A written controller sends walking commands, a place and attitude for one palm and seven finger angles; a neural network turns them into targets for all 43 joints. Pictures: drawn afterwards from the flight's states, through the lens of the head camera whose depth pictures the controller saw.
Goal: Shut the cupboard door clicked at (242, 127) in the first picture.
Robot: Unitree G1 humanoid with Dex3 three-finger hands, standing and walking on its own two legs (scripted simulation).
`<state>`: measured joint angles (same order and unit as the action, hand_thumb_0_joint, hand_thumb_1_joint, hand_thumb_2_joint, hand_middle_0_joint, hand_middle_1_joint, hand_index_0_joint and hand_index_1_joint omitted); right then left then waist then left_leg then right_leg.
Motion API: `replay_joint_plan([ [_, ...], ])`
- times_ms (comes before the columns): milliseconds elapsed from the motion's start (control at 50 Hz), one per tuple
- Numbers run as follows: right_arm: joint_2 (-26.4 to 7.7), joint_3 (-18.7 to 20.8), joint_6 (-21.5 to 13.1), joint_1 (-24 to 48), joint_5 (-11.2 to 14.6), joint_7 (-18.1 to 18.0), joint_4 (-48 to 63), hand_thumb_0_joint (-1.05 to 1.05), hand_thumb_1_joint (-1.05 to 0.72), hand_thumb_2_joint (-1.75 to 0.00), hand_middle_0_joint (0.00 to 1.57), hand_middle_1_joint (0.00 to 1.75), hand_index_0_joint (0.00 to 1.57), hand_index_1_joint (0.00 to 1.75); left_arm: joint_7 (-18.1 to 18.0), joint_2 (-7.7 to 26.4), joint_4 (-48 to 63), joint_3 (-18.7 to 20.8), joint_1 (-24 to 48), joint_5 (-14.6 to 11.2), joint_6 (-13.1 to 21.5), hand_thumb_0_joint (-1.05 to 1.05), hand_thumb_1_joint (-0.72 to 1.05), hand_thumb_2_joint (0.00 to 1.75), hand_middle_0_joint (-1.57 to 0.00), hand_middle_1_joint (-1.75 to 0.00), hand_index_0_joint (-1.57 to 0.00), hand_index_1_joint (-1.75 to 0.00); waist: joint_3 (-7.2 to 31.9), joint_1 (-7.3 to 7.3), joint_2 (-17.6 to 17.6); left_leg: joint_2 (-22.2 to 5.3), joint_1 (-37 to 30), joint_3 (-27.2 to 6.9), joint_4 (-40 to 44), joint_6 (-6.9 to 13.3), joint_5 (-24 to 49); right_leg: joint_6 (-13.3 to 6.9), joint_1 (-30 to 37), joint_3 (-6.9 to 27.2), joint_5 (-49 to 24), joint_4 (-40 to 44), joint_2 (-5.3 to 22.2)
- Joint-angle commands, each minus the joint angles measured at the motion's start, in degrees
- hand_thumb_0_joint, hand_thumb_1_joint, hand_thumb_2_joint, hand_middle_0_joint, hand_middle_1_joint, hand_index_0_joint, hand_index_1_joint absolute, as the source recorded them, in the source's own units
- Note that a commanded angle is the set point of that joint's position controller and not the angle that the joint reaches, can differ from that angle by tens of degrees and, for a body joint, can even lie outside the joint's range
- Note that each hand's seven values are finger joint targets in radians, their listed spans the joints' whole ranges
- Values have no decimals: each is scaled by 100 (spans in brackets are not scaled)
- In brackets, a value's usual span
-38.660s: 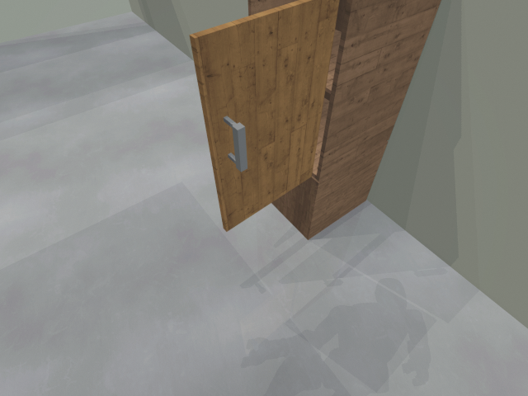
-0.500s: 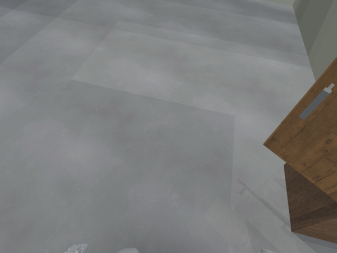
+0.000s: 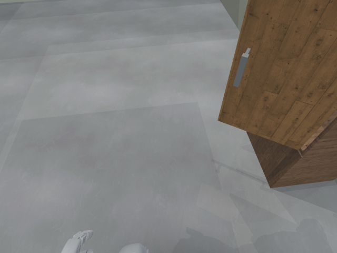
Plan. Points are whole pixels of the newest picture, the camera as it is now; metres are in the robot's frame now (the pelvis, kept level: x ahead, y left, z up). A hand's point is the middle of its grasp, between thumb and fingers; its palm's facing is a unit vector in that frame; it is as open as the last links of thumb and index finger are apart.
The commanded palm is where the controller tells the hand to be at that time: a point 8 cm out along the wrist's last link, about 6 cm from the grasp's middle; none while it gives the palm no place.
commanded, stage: turn to face it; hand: left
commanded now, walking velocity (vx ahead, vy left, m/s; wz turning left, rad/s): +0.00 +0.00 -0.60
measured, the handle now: (242, 67) +0.69 -0.23 +0.02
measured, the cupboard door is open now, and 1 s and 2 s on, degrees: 55 55 55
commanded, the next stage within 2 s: take the last steps up to it in 0.62 s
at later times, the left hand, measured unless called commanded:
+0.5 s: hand (100, 249) +0.15 +0.20 -0.15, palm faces -0.25 -0.95 -0.21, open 7.3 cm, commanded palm none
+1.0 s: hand (120, 242) +0.17 +0.15 -0.17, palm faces -0.41 -0.90 -0.15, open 7.3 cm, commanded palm none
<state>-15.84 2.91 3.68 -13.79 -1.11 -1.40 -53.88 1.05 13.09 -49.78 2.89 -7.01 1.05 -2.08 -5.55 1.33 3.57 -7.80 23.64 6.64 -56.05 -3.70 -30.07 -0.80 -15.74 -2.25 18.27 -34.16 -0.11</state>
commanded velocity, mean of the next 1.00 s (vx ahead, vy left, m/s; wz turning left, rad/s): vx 0.09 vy -0.04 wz -0.34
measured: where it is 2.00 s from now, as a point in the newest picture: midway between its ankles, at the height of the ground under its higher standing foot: outside the picture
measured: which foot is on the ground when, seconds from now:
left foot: up 0.00-0.24, down 0.26-0.60, up 0.62-0.88, down 0.90-1.00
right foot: down 0.00-0.26, up 0.28-0.58, down 0.60-0.90, up 0.92-1.00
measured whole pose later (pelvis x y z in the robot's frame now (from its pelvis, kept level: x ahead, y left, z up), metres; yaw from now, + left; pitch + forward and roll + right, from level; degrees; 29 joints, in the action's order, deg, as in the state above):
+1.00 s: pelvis +0.04 +0.00 +0.01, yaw -24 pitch +1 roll -1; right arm -10.6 0.7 -1.9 -18.2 -2.6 -1.6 -55.3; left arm 2.3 13.1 -56.8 3.8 -13.3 1.9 -3.5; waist -0.6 1.6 -2.6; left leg -4.0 13.5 6.3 -31.1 0.5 -18.8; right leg -0.9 -23.6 0.4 25.0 -54.8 -1.4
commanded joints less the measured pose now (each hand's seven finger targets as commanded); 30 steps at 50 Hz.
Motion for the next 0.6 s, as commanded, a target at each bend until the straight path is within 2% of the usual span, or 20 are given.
replay_joint_plan([
  [0, -473, 130, -161, 252, 21, 18, 637, 0, -90, -90, 20, 30, 20, 30, -174, 1179, 372, 330, -91, 3, 53, 0, 90, 90, -20, -30, -20, -30, 719, -85, -1392, 82, 907, -579, -905, -168, 552, -962, 708, 1542, -2478, 1410, 1421],
  [20, -426, 126, -165, 169, 23, 44, 596, 0, -90, -90, 20, 30, 20, 30, -172, 1177, 396, 333, 38, 29, 62, 0, 90, 90, -20, -30, -20, -30, 745, -24, -1268, 136, 637, -519, -604, -169, 644, -912, 513, 1468, -2199, 1413, 1319],
  [80, -358, 129, -147, 214, 20, 71, 663, 0, -90, -90, 20, 30, 20, 30, -123, 1285, 413, 351, -48, 58, 35, 0, 90, 90, -20, -30, -20, -30, 538, -74, -1263, 358, 273, -400, 202, -144, 710, -915, 52, 1750, -1120, 1612, 1196],
  [120, -359, 122, -200, 273, 45, 63, 739, 0, -90, -90, 20, 30, 20, 30, -111, 1311, 373, 378, -140, 72, 29, 0, 90, 90, -20, -30, -20, -30, 590, -142, -1234, 440, 49, -413, 856, -97, 590, -953, 73, 2044, -1057, 1530, 1233],
  [140, -337, 110, -232, 185, 55, 45, 729, 0, -90, -90, 20, 30, 20, 30, -105, 1332, 377, 393, -122, 68, 19, 0, 90, 90, -20, -30, -20, -30, 637, -110, -1300, 504, -135, -418, 1261, -69, 605, -938, 69, 2157, -1223, 1416, 1194],
  [180, -346, 94, -303, -232, 72, -5, 609, 0, -90, -90, 20, 30, 20, 30, -95, 1275, 374, 395, -4, 19, -9, 0, 90, 90, -20, -30, -20, -30, 813, 89, -1320, 604, -881, -371, 2412, -29, 1279, -668, -108, 2166, -1444, 1028, 996],
  [200, -467, 102, -365, -441, 67, -33, 537, 0, -90, -90, 20, 30, 20, 30, -89, 1109, 392, 365, 20, -23, -34, 0, 90, 90, -20, -30, -20, -30, 922, 172, -971, 483, -1597, -470, 3215, 26, 1719, -394, -523, 1976, -1254, 680, 721],
  [220, -858, 166, -409, -534, 19, -45, 545, 0, -90, -90, 20, 30, 20, 30, -52, 805, 464, 300, -113, -66, -61, 0, 90, 90, -20, -30, -20, -30, 990, 170, 282, -461, -2023, -1553, 3830, 335, 1623, -72, -1160, 1415, -166, -164, 49],
  [240, -1323, 231, -408, -601, -50, -69, 648, 0, -90, -90, 20, 30, 20, 30, -5, 594, 579, 259, -175, -73, -56, 0, 90, 90, -20, -30, -20, -30, 948, 163, 1471, -1730, -2011, -2723, 4197, 989, 2062, 210, -1710, 512, 1502, -1465, -389],
  [260, -1305, 227, -418, -527, -79, -101, 628, 0, -90, -90, 20, 30, 20, 30, 7, 743, 570, 285, -56, 5, -76, 0, 90, 90, -20, -30, -20, -30, 908, 202, 1210, -2014, -1665, -2832, 4162, 1317, 2363, 252, -1706, 596, 1642, -2499, -135],
  [300, -975, 136, -430, 5, -94, -111, 755, 0, -90, -90, 20, 30, 20, 30, 75, 737, 378, 349, -141, 15, -85, 0, 90, 90, -20, -30, -20, -30, 665, -87, 827, -1441, -1275, -1822, 3939, 1222, 2990, 319, -1562, 515, 1133, -3210, 57],
  [340, -815, 82, -410, 189, -96, -110, 775, 0, -90, -90, 20, 30, 20, 30, 118, 593, 288, 301, -204, 1, -125, 0, 90, 90, -20, -30, -20, -30, 593, -164, 739, -1062, -1312, -1029, 3773, 1069, 3429, 375, -1399, 289, 875, -2913, 103],
  [360, -792, 85, -404, 99, -87, -110, 714, 0, -90, -90, 20, 30, 20, 30, 120, 536, 269, 284, -207, -5, -140, 0, 90, 90, -20, -30, -20, -30, 671, -124, 738, -995, -1493, -839, 3688, 1055, 3620, 389, -1352, 188, 808, -2700, 96],
  [420, -799, 128, -389, -257, -78, -96, 513, 0, -90, -90, 20, 30, 20, 30, 114, 429, 308, 216, 7, 0, -113, 0, 90, 90, -20, -30, -20, -30, 760, 60, 720, -1049, -1746, -681, 3508, 1117, 4099, 357, -1017, -51, 816, -1740, 75],
  [460, -895, 172, -362, -276, -77, -64, 430, 0, -90, -90, 20, 30, 20, 30, 93, 370, 277, 174, -35, -12, -89, 0, 90, 90, -20, -30, -20, -30, 875, 69, 970, -1119, -1800, -607, 3336, 1140, 4227, 311, -664, -178, 794, -1113, 16],
  [480, -918, 188, -347, -271, -68, -53, 384, 0, -90, -90, 20, 30, 20, 30, 80, 373, 243, 158, -77, -18, -69, 0, 90, 90, -20, -30, -20, -30, 896, 62, 982, -1140, -1751, -600, 3233, 1115, 4218, 269, -437, -230, 680, -746, -24],
  [520, -890, 207, -314, -153, -21, -28, 349, 0, -90, -90, 20, 30, 20, 30, 52, 467, 98, 176, -448, -4, -18, 0, 90, 90, -20, -30, -20, -30, 899, -154, 623, -971, -1223, -436, 2798, 834, 3650, 178, 529, -278, -416, 580, -79],
  [540, -803, 214, -308, -75, 20, -4, 365, 0, -90, -90, 20, 30, 20, 30, 23, 687, -1, 228, -766, 14, 21, 0, 90, 90, -20, -30, -20, -30, 958, -304, 158, -712, -809, -182, 2327, 532, 2903, 65, 1129, 116, -1047, 1244, 208],
  [560, -406, 156, -295, -19, 69, 24, 505, 0, -90, -90, 20, 30, 20, 30, -52, 1227, -74, 320, -936, 75, 79, 0, 90, 90, -20, -30, -20, -30, 941, -356, -1324, 6, 342, 370, 1356, 145, 1003, -386, 1738, 1713, -1913, 1694, 1502],
  [580, -291, 86, -235, 334, 47, 23, 675, 0, -90, -90, 20, 30, 20, 30, -88, 1517, -115, 342, -1110, 37, 83, 0, 90, 90, -20, -30, -20, -30, 708, -556, -1726, 401, 766, -9, 206, 65, -594, -1031, 1254, 2371, -2614, 1778, 2252],
])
